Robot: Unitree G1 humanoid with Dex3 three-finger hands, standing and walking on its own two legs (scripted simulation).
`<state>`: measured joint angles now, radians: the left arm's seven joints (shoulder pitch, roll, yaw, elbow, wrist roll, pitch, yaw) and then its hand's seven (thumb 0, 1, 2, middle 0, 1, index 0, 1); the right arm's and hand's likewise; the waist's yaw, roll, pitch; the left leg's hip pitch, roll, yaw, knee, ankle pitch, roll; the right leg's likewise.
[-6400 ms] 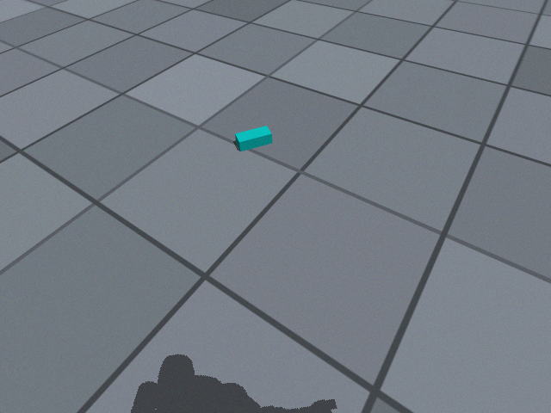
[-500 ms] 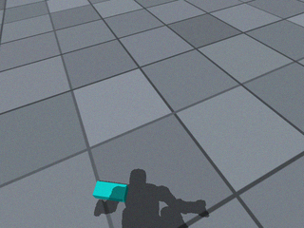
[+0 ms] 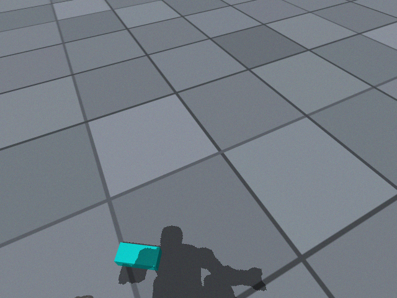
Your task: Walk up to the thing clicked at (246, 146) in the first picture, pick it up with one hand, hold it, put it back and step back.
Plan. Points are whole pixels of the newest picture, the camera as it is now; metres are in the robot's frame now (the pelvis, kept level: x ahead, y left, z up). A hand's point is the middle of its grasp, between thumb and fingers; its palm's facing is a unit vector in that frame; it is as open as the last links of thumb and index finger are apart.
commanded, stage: stand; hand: left
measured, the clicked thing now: (138, 256) +0.43 +0.34 -0.74
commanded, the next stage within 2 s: none
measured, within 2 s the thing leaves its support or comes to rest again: neither
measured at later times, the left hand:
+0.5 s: hand out of the picture +0.06 +0.24 -0.15, palm faces -0.02 -0.94 -0.35, open 7.3 cm
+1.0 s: hand out of the picture +0.09 +0.24 -0.15, palm faces -0.02 -0.94 -0.34, open 7.3 cm
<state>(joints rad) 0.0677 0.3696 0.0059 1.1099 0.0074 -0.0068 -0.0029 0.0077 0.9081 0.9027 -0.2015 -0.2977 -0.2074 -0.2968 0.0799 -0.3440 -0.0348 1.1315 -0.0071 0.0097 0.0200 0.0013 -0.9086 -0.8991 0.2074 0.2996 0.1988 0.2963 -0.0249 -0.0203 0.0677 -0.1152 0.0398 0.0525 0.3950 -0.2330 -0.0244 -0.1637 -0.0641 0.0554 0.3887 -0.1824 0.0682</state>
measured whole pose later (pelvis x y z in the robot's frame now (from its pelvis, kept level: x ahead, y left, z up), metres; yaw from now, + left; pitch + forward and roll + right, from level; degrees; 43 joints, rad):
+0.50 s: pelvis +0.00 -0.02 +0.00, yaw +1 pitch -2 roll +0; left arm 0.11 0.36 0.00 1.13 0.01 0.00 -0.01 0.01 0.91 0.90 -0.20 -0.30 -0.21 -0.30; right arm 0.08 -0.35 -0.03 1.15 -0.01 0.00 0.02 0.00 -0.91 -0.90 0.21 0.30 0.20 0.30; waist -0.01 0.00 0.07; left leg -0.10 0.06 0.03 0.34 -0.19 -0.05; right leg -0.15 -0.04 0.03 0.35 -0.16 0.04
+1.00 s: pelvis +0.00 -0.02 +0.00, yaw +1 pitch -2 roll +0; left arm 0.09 0.36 0.00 1.12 0.01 0.00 -0.01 0.01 0.91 0.90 -0.20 -0.30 -0.21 -0.30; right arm 0.10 -0.35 -0.02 1.14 -0.01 0.00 0.02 0.00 -0.91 -0.90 0.21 0.30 0.20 0.30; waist -0.01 -0.01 0.06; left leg -0.10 0.07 0.02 0.34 -0.20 -0.05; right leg -0.14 -0.04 0.02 0.35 -0.17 0.04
